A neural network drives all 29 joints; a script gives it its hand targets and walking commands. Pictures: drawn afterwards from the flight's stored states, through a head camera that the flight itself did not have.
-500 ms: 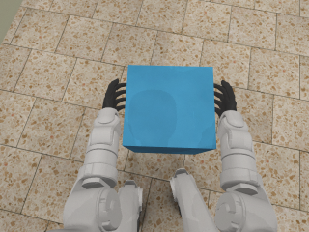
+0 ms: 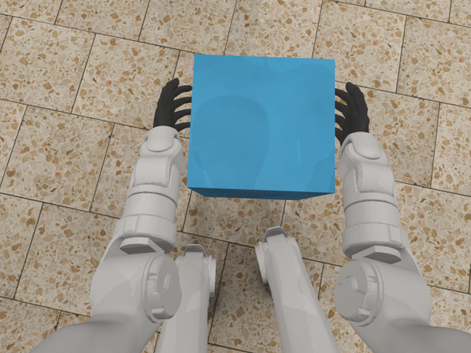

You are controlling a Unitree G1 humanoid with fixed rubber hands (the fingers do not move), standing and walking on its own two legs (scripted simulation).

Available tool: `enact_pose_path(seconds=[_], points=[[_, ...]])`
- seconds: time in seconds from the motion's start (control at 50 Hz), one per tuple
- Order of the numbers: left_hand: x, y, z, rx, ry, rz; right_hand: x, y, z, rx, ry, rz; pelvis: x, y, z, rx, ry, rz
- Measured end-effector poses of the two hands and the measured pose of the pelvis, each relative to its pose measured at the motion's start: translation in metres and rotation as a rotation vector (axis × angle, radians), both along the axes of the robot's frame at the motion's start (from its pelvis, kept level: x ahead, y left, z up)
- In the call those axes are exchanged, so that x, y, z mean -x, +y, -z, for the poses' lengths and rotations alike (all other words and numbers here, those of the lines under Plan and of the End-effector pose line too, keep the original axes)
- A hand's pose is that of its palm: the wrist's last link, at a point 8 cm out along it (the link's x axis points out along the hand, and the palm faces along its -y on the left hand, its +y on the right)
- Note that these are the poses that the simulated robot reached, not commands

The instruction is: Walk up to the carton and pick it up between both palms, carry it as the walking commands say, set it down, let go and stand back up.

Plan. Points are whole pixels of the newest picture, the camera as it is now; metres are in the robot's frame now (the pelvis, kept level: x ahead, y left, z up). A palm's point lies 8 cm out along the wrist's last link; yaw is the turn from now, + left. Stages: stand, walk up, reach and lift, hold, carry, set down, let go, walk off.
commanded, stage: set down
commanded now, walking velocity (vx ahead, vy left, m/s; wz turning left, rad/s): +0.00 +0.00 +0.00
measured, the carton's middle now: (256, 142) +0.45 -0.08 -0.17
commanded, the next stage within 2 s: none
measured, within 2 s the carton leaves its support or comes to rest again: neither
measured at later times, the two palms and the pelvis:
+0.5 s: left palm (182, 128) +0.50 +0.05 -0.17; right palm (338, 135) +0.45 -0.24 -0.17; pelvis -0.02 -0.01 -0.06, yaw +1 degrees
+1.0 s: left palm (192, 130) +0.53 +0.04 -0.26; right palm (325, 137) +0.47 -0.25 -0.26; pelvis -0.02 -0.01 -0.12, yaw +2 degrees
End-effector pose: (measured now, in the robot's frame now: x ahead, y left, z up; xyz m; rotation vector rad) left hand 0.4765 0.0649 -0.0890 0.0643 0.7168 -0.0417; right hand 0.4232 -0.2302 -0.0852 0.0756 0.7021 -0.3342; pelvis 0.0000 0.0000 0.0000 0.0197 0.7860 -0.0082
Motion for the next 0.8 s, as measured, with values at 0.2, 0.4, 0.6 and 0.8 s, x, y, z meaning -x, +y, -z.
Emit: enact_pose_path(seconds=[0.2,0.4,0.6,0.8], points=[[-0.012,-0.007,0.033,-0.009,0.000,0.007,-0.010,-0.006,0.036,0.003,0.004,-0.002,0.010,-0.005,0.029,-0.009,0.016,-0.001],[-0.022,-0.012,0.066,-0.016,0.007,0.014,-0.018,-0.011,0.070,0.008,0.013,-0.004,0.017,-0.008,0.053,-0.015,0.033,-0.003],[-0.031,-0.016,0.103,-0.017,0.009,0.019,-0.026,-0.015,0.105,0.017,0.018,-0.007,0.021,-0.008,0.076,-0.015,0.050,-0.008],[-0.040,-0.021,0.140,-0.015,0.012,0.025,-0.035,-0.020,0.142,0.025,0.024,-0.008,0.022,-0.007,0.099,-0.012,0.057,-0.013]])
